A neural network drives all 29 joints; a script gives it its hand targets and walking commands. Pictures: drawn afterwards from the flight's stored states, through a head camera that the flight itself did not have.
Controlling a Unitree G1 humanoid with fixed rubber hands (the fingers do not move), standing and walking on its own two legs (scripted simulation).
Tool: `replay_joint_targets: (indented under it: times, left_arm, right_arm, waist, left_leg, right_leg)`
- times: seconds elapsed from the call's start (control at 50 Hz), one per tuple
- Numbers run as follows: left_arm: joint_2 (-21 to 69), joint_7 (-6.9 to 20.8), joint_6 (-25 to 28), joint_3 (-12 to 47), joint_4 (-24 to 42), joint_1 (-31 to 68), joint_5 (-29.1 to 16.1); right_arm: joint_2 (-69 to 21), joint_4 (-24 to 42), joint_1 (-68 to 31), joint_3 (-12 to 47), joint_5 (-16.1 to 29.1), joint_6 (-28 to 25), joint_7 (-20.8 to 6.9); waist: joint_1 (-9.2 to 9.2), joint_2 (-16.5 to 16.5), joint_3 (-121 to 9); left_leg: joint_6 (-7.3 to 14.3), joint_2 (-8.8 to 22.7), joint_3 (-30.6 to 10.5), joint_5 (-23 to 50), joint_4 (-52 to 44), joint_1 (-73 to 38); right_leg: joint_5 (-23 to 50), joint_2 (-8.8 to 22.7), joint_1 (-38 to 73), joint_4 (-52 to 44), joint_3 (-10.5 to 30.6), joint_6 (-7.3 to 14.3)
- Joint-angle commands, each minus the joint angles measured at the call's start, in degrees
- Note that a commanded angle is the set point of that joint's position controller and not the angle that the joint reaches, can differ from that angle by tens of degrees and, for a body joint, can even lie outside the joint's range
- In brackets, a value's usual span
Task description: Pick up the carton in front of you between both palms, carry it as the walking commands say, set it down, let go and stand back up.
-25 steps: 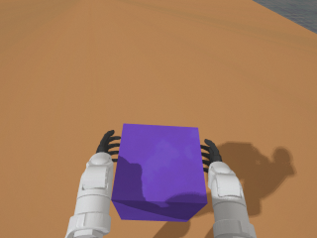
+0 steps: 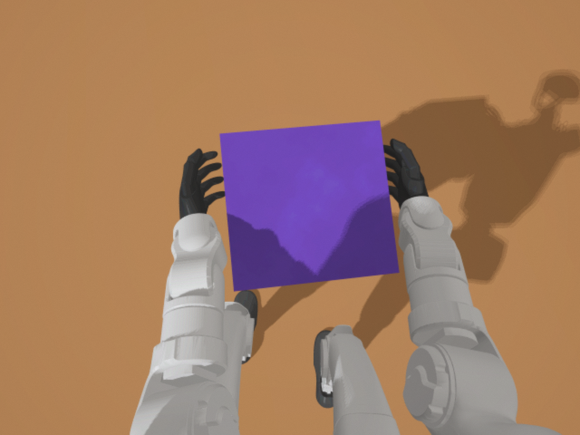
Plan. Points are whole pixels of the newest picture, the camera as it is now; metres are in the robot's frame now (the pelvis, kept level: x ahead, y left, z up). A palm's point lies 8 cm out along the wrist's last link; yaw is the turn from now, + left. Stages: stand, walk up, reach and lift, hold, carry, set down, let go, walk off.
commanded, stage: set down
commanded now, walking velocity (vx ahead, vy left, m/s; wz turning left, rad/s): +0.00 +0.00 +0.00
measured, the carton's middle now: (300, 211) +0.40 +0.01 -0.17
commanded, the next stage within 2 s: none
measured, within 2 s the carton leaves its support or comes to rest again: neither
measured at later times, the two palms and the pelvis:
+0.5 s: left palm (206, 208) +0.40 +0.17 -0.21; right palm (369, 181) +0.48 -0.12 -0.22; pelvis -0.01 -0.04 -0.13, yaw +0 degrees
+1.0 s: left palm (212, 216) +0.42 +0.19 -0.37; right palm (341, 185) +0.52 -0.09 -0.37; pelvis -0.04 -0.02 -0.24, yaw -2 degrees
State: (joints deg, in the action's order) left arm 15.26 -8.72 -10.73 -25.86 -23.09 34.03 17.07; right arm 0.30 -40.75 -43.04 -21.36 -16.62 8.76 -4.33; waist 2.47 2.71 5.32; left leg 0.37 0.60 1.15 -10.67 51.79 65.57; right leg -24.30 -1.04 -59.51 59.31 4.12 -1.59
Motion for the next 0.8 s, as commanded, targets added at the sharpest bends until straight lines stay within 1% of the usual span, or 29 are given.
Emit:
replay_joint_targets:
  times: [0.0, 0.04, 0.1, 0.14, 0.2, 0.24, 0.3, 0.44, 0.52, 0.54, 0.6, 0.7, 0.78]
  left_arm:
    - [44.69, 9.18, 2.43, 35.43, 1.80, 32.51, -6.84]
    - [44.29, 9.80, 1.13, 35.75, 2.32, 34.36, -6.96]
    - [45.39, 11.86, -1.37, 34.56, 0.10, 37.50, -6.76]
    - [46.04, 13.50, -3.12, 32.70, -1.81, 39.19, -6.26]
    - [46.14, 15.89, -5.56, 29.68, -4.22, 41.36, -5.27]
    - [45.73, 17.18, -6.62, 28.03, -5.50, 42.78, -4.77]
    - [44.72, 18.27, -6.96, 26.37, -6.75, 44.70, -4.76]
    - [42.42, 18.48, -5.82, 25.05, -7.75, 47.90, -6.95]
    - [41.35, 18.30, -5.64, 24.92, -7.37, 50.05, -8.56]
    - [41.00, 18.23, -5.61, 24.90, -7.08, 50.97, -8.93]
    - [40.18, 17.88, -5.70, 24.74, -7.04, 53.14, -9.84]
    - [37.67, 16.39, -5.44, 22.44, -7.57, 55.26, -9.80]
    - [35.68, 15.35, -5.05, 20.57, -7.69, 58.01, -9.68]
  right_arm:
    - [-45.85, 3.96, -30.38, 30.41, 9.22, -3.52, -11.97]
    - [-46.67, 4.21, -32.16, 31.23, 9.67, -2.18, -11.66]
    - [-49.45, 1.87, -34.76, 29.59, 8.44, 0.71, -11.81]
    - [-51.52, -1.09, -35.52, 27.49, 7.25, 2.70, -12.09]
    - [-53.32, -5.34, -35.93, 24.28, 5.52, 5.11, -12.52]
    - [-53.86, -6.92, -36.89, 23.08, 5.18, 6.07, -12.70]
    - [-53.95, -7.28, -39.16, 22.95, 5.90, 6.37, -12.41]
    - [-52.84, -5.37, -43.89, 26.56, 8.82, 5.30, -9.91]
    - [-51.71, -4.88, -45.71, 28.16, 9.67, 5.14, -8.48]
    - [-51.47, -4.62, -46.55, 28.50, 10.02, 5.16, -8.19]
    - [-49.84, -4.98, -48.42, 28.53, 10.07, 5.23, -7.47]
    - [-47.64, -5.88, -52.49, 29.41, 11.61, 5.12, -7.38]
    - [-44.90, -7.81, -55.17, 28.79, 11.98, 4.88, -7.45]
  waist:
    - [2.16, -0.91, -66.47]
    - [2.56, 0.29, -66.97]
    - [2.35, 1.86, -62.63]
    - [2.42, 2.20, -59.44]
    - [2.73, 2.09, -56.86]
    - [3.17, 1.85, -57.09]
    - [4.15, 1.73, -59.86]
    - [6.00, 3.69, -68.81]
    - [6.45, 4.50, -71.83]
    - [6.45, 4.85, -72.88]
    - [6.37, 4.60, -73.38]
    - [8.45, 6.09, -73.11]
    - [9.27, 6.77, -71.71]
  left_leg:
    - [-2.49, -6.74, -4.77, 26.24, 8.92, -54.98]
    - [-2.37, -7.38, -3.29, 19.29, 10.56, -47.53]
    - [-2.25, -7.93, -1.50, 9.01, 13.05, -35.35]
    - [-2.13, -8.14, -0.20, 5.01, 15.06, -28.57]
    - [-2.08, -8.42, 1.36, 2.33, 17.90, -20.86]
    - [-2.11, -8.52, 2.07, 2.41, 19.83, -16.70]
    - [-2.27, -8.56, 2.77, 4.47, 22.77, -11.51]
    - [-2.87, -8.43, 3.70, 10.13, 29.89, -2.31]
    - [-3.47, -8.43, 4.37, 11.29, 33.41, 3.23]
    - [-3.53, -8.36, 4.47, 11.18, 34.29, 3.78]
    - [-4.09, -8.37, 4.80, 10.67, 36.38, 7.08]
    - [-4.13, -7.82, 4.79, 10.12, 39.59, 7.08]
    - [-4.23, -7.37, 4.77, 8.74, 42.08, 8.17]
  right_leg:
    - [10.97, -8.55, -11.35, -1.65, -2.80, 2.65]
    - [8.75, -8.65, -12.27, 0.26, -3.20, 2.44]
    - [3.49, -8.69, -15.67, 2.15, -3.46, 2.32]
    - [0.96, -8.56, -18.29, 3.13, -3.20, 2.27]
    - [-0.87, -8.49, -21.53, 4.56, -2.80, 2.20]
    - [-0.40, -8.55, -23.10, 5.92, -2.60, 2.09]
    - [2.40, -8.71, -24.51, 8.85, -2.52, 1.70]
    - [9.89, -9.10, -26.21, 16.23, -2.65, 0.58]
    - [13.04, -9.12, -25.91, 19.82, -2.72, 0.18]
    - [12.70, -9.18, -26.34, 20.68, -2.86, 0.13]
    - [12.67, -9.17, -27.16, 23.25, -3.36, 0.09]
    - [8.68, -9.40, -34.21, 27.32, -4.38, 0.05]
    - [5.67, -9.36, -39.13, 30.18, -4.99, 0.30]
